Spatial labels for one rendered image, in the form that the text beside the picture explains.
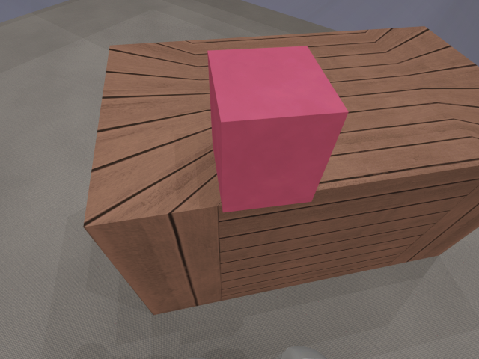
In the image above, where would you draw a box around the carton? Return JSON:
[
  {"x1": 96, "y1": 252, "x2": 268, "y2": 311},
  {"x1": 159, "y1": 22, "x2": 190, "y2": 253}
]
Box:
[{"x1": 207, "y1": 46, "x2": 348, "y2": 212}]

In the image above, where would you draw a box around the pedestal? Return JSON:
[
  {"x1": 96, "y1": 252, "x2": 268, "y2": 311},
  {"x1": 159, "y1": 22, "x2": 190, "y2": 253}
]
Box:
[{"x1": 83, "y1": 26, "x2": 479, "y2": 315}]

